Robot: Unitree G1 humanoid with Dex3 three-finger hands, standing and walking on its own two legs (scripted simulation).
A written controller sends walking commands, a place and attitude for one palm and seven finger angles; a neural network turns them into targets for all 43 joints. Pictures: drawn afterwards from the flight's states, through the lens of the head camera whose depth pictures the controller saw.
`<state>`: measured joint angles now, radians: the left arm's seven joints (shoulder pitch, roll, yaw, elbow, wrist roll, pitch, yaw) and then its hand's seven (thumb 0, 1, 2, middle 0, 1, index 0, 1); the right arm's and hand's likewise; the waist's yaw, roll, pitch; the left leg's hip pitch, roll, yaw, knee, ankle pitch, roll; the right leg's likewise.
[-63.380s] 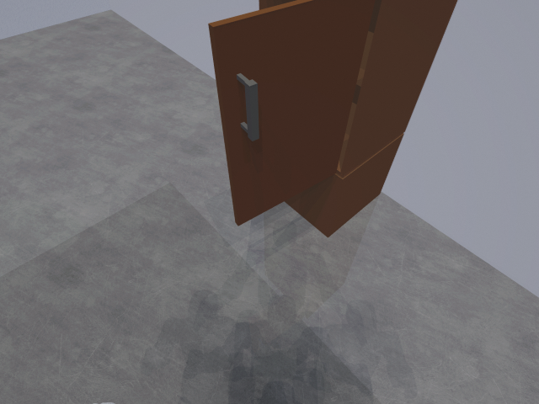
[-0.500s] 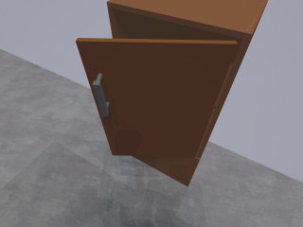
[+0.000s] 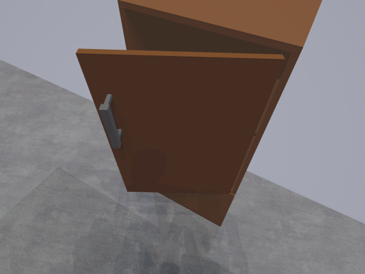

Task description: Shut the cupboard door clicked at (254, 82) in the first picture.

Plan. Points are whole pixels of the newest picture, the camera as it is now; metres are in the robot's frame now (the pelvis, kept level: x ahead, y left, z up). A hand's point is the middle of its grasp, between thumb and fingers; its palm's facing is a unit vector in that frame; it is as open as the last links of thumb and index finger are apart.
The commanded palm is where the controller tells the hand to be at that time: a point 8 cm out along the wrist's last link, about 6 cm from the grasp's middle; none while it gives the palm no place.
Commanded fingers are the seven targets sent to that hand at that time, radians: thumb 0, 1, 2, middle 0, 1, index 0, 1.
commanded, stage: raise the hand and make a fist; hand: left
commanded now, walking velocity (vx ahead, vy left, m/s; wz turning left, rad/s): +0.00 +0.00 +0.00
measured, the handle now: (112, 122) +0.43 +0.19 +0.08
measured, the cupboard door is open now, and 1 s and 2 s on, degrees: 28 28 28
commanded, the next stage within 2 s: bring the fist close to the handle in 1.88 s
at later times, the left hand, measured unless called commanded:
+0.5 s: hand out of the picture +0.10 +0.18 -0.02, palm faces +0.19 -0.98 -0.06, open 5.6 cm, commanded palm +0.10 +0.22 -0.02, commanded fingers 0.00 0.90 0.90 -0.69 -0.84 -0.69 -0.84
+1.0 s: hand (89, 256) +0.15 +0.18 +0.02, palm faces +0.00 -1.00 -0.03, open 3.4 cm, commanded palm +0.13 +0.24 +0.04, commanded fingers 0.00 0.90 0.90 -1.15 -1.34 -1.15 -1.34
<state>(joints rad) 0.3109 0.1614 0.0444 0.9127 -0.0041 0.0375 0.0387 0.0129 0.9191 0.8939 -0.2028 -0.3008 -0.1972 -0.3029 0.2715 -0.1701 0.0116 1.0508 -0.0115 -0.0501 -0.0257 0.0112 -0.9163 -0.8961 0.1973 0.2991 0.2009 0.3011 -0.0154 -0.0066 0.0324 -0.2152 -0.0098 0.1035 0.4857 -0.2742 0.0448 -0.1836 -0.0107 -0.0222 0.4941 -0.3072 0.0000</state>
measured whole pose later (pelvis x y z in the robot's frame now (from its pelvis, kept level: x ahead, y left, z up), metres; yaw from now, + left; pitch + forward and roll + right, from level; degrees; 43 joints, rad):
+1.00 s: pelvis -0.04 +0.00 -0.05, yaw +3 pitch +9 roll -2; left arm 0.45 0.24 0.13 -0.13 -0.30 -0.34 -0.27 0.02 0.90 0.90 -0.98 -1.15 -0.97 -1.15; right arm 0.30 -0.27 -0.01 0.56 0.04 -0.26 -0.06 0.02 -0.90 -0.90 0.20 0.30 0.20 0.30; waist 0.01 0.04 -0.09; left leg -0.71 0.00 0.01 0.98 -0.43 0.04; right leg -0.63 0.00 -0.08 0.94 -0.47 -0.01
